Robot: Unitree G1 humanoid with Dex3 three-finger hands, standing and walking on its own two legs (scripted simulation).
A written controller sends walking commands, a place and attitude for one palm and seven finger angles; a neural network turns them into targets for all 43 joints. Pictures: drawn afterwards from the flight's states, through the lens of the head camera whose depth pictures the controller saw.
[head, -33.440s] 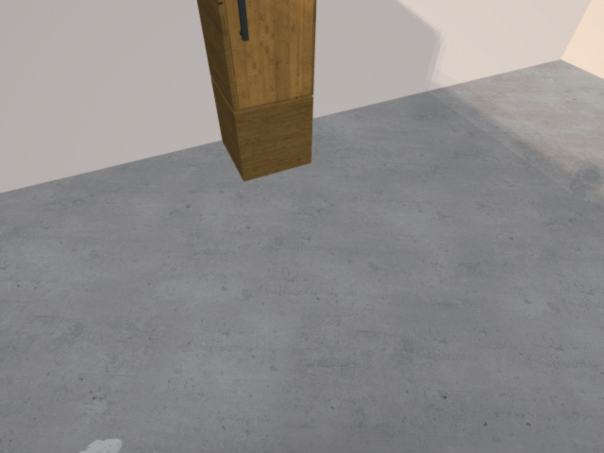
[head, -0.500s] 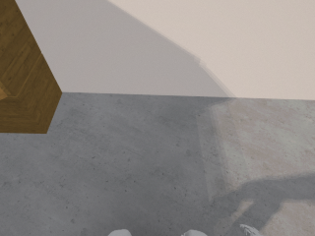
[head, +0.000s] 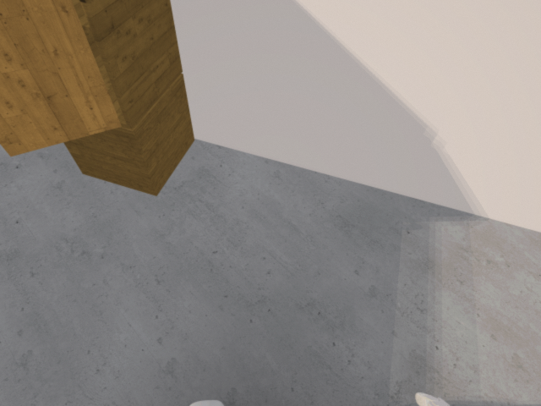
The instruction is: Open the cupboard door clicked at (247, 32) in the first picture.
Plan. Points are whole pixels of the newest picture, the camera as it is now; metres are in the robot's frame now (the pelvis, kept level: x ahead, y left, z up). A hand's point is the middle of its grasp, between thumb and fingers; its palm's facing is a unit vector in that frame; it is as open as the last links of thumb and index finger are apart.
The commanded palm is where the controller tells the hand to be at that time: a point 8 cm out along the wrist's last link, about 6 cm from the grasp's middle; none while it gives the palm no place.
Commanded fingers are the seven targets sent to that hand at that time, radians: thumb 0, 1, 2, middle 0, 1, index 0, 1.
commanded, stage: turn to face it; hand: left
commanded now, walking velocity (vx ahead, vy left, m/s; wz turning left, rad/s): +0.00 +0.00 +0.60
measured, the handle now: out of the picture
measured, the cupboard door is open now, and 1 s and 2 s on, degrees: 46 46 46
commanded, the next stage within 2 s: take the last steps up to it in 0.72 s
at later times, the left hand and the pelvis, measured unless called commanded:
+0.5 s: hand out of the picture +0.02 +0.18 -0.14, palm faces +0.27 -0.93 -0.24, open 7.4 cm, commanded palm none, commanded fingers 0.00 0.90 0.90 -0.20 -0.30 -0.20 -0.30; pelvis +0.00 -0.03 +0.02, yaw +16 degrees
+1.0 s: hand out of the picture -0.03 +0.17 -0.14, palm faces +0.46 -0.85 -0.24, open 7.4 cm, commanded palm none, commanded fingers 0.00 0.90 0.90 -0.20 -0.30 -0.20 -0.30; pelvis +0.01 -0.03 +0.02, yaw +25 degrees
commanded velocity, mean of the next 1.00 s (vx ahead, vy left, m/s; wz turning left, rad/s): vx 0.06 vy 0.03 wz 0.37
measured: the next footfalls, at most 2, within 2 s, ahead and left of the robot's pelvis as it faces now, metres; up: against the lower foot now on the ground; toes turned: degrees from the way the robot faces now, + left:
right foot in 0.28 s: +0.06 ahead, -0.15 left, +0.00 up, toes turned +7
left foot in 0.58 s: +0.02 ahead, +0.11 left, +0.00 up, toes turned +20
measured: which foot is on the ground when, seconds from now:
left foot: down 0.00-0.28, up 0.30-0.56, down 0.58-0.88, up 0.90-1.00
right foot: up 0.00-0.26, down 0.28-0.58, up 0.60-0.86, down 0.88-1.00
